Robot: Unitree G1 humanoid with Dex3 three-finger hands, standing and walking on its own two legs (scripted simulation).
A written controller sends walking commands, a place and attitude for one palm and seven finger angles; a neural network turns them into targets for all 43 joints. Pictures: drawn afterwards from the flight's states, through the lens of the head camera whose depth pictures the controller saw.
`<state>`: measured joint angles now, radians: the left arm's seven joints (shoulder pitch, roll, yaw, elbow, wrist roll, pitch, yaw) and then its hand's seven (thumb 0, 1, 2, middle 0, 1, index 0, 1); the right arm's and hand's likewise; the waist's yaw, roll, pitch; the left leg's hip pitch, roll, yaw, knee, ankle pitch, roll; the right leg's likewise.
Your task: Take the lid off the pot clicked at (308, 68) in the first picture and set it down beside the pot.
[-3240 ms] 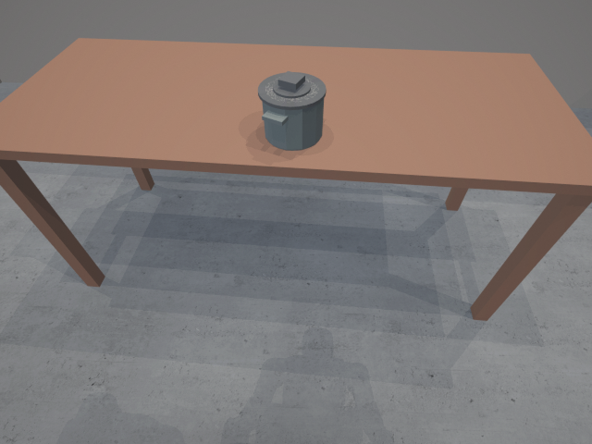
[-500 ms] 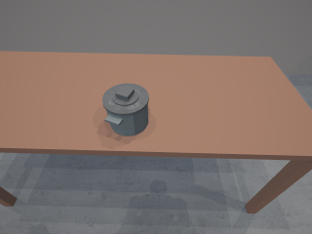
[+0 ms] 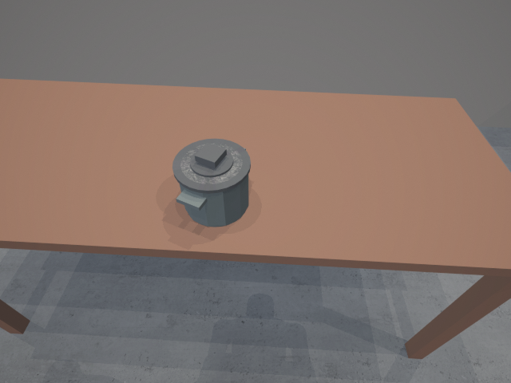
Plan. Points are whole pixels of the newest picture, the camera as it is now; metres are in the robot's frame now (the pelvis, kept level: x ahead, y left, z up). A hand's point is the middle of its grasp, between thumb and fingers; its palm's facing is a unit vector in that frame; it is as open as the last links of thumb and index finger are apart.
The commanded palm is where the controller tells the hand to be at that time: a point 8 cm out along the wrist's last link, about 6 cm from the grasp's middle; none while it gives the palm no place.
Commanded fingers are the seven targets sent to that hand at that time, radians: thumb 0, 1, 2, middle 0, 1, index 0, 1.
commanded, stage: look again from close up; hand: left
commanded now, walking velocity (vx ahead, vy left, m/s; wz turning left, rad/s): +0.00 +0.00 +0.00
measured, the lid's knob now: (211, 155) +0.51 +0.12 +0.07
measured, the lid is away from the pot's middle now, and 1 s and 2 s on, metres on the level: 0.00 0.00 0.00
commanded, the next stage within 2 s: lift the closed hand beside the body in 0.70 s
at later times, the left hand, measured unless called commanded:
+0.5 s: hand out of the picture +0.04 +0.21 -0.19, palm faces +0.00 -0.98 -0.20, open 7.3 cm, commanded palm none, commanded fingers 0.00 0.90 0.90 -0.20 -0.30 -0.20 -0.30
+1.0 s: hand out of the picture +0.13 +0.23 -0.10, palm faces +0.16 -0.94 -0.28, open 6.6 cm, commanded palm +0.10 +0.27 -0.05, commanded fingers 0.00 0.90 0.90 -0.68 -0.83 -0.68 -0.83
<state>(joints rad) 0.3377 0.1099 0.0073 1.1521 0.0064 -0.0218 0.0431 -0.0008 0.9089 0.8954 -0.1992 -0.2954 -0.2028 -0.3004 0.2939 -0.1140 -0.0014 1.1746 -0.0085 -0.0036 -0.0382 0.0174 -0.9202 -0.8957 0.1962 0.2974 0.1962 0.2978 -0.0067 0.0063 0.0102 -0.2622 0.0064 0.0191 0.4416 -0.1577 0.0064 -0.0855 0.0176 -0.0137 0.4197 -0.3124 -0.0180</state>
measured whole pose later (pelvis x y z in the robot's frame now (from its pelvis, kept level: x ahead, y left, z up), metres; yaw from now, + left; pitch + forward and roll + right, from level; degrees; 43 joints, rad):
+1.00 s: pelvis -0.01 +0.04 -0.01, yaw +0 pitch -1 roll -1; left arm 0.40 0.17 0.03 0.38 0.01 0.00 0.13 0.00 0.91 0.90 -0.33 -0.44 -0.34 -0.45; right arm 0.24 -0.20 0.00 0.79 0.04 -0.15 -0.02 0.01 -0.91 -0.90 0.20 0.30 0.20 0.30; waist 0.00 0.02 -0.01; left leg -0.32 -0.04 0.04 0.51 -0.18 0.06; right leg -0.15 -0.03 -0.01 0.50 -0.34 0.03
